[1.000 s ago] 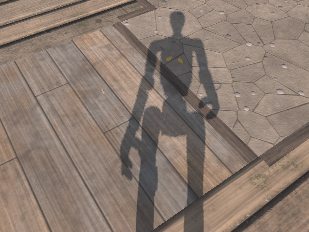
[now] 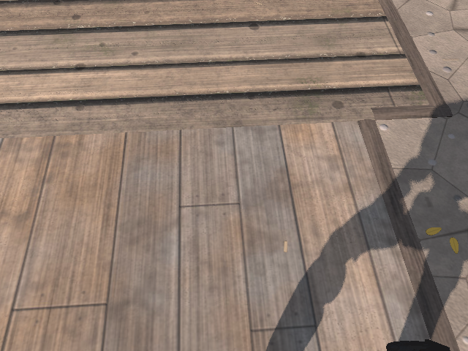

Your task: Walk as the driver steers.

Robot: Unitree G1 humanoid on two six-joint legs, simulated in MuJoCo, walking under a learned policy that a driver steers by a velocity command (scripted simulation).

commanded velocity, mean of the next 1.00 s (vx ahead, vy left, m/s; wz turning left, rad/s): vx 0.50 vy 0.00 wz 0.53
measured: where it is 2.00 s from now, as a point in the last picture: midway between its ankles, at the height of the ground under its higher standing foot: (147, 174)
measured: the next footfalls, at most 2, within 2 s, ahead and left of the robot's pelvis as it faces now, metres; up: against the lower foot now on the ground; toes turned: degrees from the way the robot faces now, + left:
left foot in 0.06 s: +0.18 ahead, +0.09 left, +0.00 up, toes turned +7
right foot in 0.60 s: +0.54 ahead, +0.00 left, +0.00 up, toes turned +23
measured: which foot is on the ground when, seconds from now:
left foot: up 0.00-0.04, down 0.06-0.60, up 0.62-1.00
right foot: down 0.00-0.04, up 0.06-0.58, down 0.60-1.00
